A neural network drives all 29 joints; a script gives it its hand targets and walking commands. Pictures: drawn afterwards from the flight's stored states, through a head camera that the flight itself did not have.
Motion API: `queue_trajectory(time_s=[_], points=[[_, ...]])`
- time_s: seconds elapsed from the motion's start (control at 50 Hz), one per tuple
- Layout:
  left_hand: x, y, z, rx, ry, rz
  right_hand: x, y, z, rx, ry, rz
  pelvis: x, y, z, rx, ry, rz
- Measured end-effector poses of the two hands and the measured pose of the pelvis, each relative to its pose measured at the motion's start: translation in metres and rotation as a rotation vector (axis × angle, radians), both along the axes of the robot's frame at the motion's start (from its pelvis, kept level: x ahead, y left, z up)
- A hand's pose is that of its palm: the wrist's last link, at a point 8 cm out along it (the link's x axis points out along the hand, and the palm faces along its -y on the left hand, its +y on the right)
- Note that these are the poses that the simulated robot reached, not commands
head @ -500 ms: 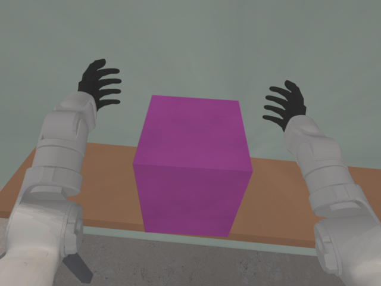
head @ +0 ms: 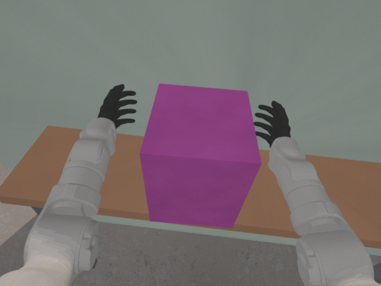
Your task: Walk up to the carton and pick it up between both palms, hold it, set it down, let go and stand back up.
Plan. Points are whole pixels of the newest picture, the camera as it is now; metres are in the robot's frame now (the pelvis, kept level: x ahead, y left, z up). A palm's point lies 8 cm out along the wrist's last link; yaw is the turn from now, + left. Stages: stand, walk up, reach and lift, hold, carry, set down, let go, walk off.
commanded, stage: reach and lift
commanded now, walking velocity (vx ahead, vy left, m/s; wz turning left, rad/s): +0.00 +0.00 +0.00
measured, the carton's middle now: (197, 158) +0.40 -0.01 +0.06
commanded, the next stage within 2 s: none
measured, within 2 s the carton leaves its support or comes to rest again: neither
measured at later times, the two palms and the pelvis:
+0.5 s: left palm (123, 127) +0.43 +0.15 +0.13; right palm (265, 140) +0.41 -0.16 +0.12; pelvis +0.00 +0.00 +0.00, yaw -1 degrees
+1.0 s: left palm (128, 129) +0.43 +0.14 +0.13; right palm (263, 142) +0.40 -0.16 +0.12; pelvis +0.00 +0.00 +0.00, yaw -1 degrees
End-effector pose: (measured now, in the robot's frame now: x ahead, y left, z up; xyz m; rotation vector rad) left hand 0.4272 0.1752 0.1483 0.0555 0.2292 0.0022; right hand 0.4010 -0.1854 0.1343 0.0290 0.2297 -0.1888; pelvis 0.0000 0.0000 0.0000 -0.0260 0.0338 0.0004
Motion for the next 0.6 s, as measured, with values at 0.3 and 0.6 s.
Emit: queue_trajectory(time_s=[0.3, 0.6], points=[[0.001, -0.013, -0.001, 0.022, -0.036, 0.012, 0.005, 0.016, -0.005, 0.000, -0.034, -0.005, -0.002, 0.001, -0.002, 0.001, 0.014, -0.004], [0.001, -0.030, -0.025, -0.011, -0.006, 0.007, 0.007, 0.023, -0.014, 0.003, -0.024, -0.035, 0.001, -0.002, -0.001, 0.001, 0.015, -0.015]])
